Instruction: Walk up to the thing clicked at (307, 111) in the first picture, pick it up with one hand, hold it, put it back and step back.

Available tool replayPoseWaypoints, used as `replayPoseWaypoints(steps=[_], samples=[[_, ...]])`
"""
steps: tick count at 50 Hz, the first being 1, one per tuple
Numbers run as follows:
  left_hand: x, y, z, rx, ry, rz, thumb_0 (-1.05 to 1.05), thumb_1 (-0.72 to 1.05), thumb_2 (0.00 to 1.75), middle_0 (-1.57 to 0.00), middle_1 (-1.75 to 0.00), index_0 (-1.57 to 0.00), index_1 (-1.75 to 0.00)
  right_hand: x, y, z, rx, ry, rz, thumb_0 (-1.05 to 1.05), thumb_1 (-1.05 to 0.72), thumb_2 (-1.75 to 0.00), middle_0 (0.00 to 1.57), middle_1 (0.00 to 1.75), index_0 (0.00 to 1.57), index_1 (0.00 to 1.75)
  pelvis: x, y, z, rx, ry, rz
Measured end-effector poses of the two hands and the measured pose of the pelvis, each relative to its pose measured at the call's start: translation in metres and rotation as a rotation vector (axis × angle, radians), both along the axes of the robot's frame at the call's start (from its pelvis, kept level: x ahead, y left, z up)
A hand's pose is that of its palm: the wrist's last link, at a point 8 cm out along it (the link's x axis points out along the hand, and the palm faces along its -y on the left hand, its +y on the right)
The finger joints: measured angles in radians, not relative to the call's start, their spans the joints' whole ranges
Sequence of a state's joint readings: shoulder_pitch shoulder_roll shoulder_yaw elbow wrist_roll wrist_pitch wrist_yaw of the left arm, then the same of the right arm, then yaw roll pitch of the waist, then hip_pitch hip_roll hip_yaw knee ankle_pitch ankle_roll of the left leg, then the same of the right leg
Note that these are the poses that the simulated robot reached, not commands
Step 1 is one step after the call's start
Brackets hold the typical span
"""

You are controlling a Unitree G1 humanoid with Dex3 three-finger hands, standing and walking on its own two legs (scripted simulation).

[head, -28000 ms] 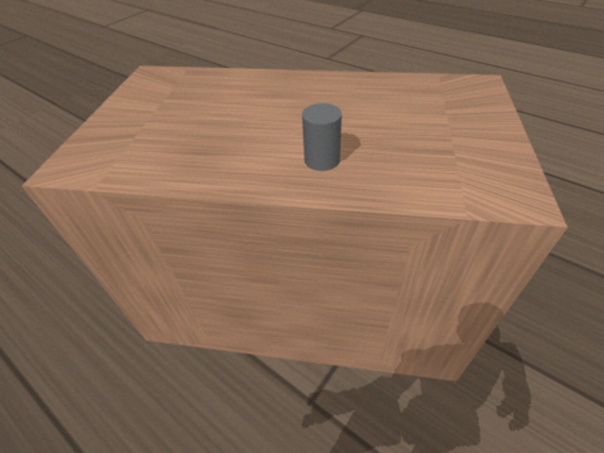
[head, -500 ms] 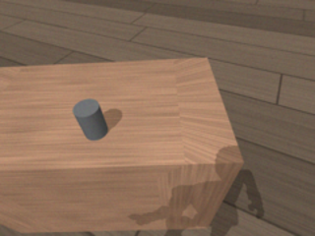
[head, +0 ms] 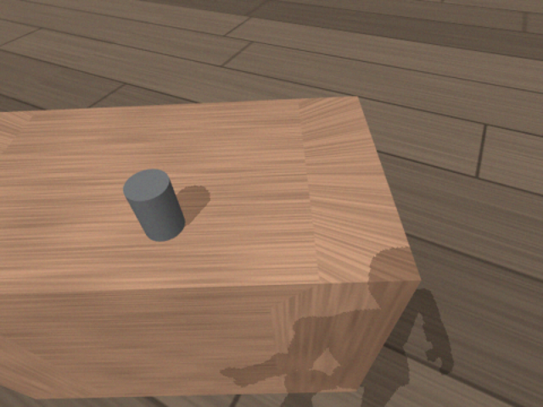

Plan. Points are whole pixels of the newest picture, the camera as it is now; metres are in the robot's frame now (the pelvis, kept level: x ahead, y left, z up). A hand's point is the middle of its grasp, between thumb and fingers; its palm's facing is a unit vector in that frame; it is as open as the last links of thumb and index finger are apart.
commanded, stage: stand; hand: left
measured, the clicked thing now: (156, 206) +0.46 +0.25 +0.02
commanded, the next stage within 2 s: step back in 0.70 s
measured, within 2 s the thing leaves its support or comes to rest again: neither
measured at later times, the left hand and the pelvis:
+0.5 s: hand out of the picture +0.07 +0.26 -0.16, palm faces -0.03 -0.94 -0.35, open 7.4 cm; pelvis +0.01 +0.00 +0.00, yaw +0 degrees
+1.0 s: hand out of the picture +0.06 +0.27 -0.17, palm faces -0.01 -0.92 -0.39, open 7.4 cm; pelvis -0.04 -0.01 -0.02, yaw +1 degrees
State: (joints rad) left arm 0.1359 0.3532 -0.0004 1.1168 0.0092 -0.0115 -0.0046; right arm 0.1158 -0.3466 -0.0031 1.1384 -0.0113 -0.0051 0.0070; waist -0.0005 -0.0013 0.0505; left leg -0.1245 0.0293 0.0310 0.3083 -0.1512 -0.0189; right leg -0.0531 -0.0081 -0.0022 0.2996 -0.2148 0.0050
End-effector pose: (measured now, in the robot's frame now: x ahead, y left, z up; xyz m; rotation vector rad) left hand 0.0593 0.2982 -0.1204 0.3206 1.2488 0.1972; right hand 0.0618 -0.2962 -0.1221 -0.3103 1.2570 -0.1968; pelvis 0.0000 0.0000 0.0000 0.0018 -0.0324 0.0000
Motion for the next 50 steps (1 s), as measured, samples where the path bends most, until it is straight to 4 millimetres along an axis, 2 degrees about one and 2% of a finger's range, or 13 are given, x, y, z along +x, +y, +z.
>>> replayPoseWaypoints(steps=[36, 44, 50], samples=[[0.01, 0.0, 0.0, 0.001, -0.009, 0.003, 0.0, 0.9, 0.9, -0.2, -0.3, -0.2, -0.3, 0.011, -0.001, 0.0, 0.001, -0.007, 0.0, 0.0, -0.9, -0.89, 0.2, 0.3, 0.2, 0.3, 0.006, -0.001, 0.0, -0.001, 0.009, 0.0], [0.007, 0.011, -0.005, 0.035, -0.029, 0.021, 0.0, 0.9, 0.9, -0.2, -0.3, -0.2, -0.3, 0.008, -0.015, -0.005, -0.023, -0.018, -0.006, 0.0, -0.9, -0.89, 0.2, 0.3, 0.2, 0.3, -0.022, -0.004, -0.011, -0.002, 0.01, 0.001], [-0.009, 0.011, -0.008, 0.052, -0.043, 0.004, 0.0, 0.9, 0.9, -0.2, -0.3, -0.2, -0.3, 0.0, -0.027, -0.013, -0.04, -0.046, 0.0, 0.0, -0.9, -0.89, 0.2, 0.3, 0.2, 0.3, -0.045, -0.007, -0.022, -0.007, -0.002, 0.013]])
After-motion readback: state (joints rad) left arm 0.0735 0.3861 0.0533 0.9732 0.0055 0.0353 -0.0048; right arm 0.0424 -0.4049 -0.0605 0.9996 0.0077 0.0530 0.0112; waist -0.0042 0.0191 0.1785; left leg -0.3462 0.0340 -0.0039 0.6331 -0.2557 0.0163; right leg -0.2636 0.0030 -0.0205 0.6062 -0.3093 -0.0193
